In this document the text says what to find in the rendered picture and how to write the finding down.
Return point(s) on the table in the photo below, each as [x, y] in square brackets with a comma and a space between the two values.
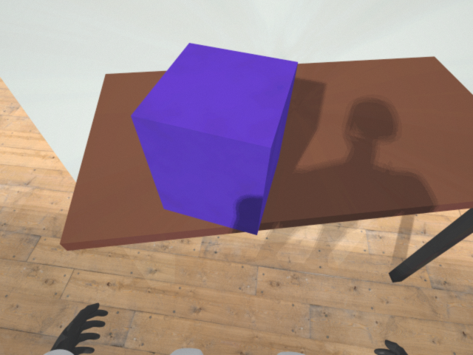
[363, 140]

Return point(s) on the robot right hand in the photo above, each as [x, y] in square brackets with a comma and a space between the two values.
[393, 349]

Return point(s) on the carton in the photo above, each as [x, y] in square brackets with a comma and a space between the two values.
[211, 130]

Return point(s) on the robot left hand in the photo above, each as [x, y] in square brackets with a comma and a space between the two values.
[71, 335]

